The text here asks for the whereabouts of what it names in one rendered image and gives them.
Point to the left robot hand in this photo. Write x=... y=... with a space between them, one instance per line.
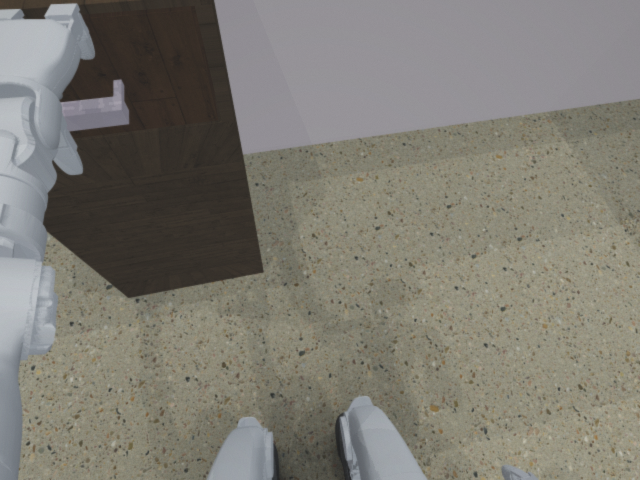
x=47 y=51

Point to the cabinet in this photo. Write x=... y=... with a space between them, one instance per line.
x=164 y=208

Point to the left robot upper arm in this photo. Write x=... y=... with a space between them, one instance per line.
x=28 y=307

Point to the robot left thigh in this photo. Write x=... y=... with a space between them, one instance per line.
x=246 y=454

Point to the right robot foot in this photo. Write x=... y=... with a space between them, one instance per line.
x=340 y=448

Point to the handle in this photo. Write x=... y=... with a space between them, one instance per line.
x=98 y=112

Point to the robot left forearm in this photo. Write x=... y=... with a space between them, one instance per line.
x=30 y=125

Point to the drawer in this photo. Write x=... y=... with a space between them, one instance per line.
x=160 y=57

